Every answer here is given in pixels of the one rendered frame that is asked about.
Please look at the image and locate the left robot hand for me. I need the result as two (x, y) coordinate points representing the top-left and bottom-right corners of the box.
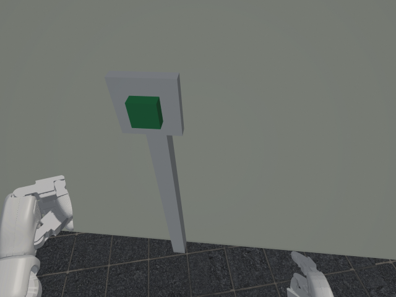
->
(0, 175), (74, 259)

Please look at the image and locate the robot left forearm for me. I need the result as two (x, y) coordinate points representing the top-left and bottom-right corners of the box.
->
(0, 255), (42, 297)

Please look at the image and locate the button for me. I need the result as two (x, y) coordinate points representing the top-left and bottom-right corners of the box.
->
(125, 96), (163, 129)

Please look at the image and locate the right robot hand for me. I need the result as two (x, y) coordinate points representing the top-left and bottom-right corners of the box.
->
(287, 251), (334, 297)

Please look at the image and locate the panel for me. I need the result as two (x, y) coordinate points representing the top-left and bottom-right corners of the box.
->
(105, 71), (186, 253)

